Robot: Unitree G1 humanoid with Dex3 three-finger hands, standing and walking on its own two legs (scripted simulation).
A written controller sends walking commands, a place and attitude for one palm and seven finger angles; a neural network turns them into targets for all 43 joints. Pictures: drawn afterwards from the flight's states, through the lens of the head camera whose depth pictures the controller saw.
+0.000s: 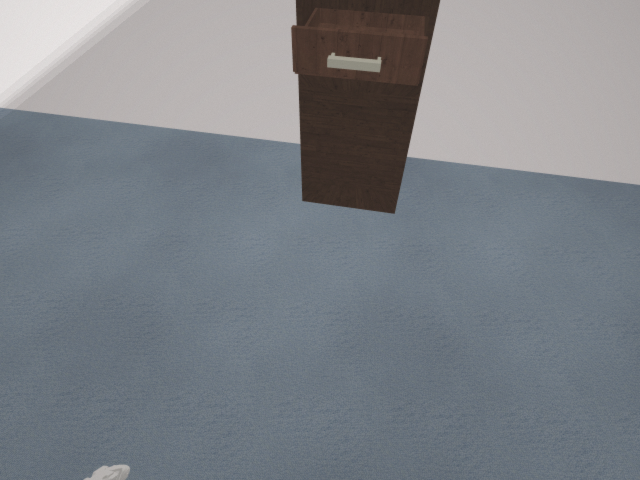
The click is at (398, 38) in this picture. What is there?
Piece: drawer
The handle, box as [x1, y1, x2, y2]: [327, 53, 381, 71]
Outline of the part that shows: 327,58 327,66 329,67 370,71 379,71 381,60 380,57 378,57 375,60 335,56 334,53 329,55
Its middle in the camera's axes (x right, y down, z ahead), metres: +0.10 -0.52 +1.12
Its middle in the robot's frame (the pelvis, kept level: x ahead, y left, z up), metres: +1.19 -0.04 -0.01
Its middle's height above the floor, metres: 0.77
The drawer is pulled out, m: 0.17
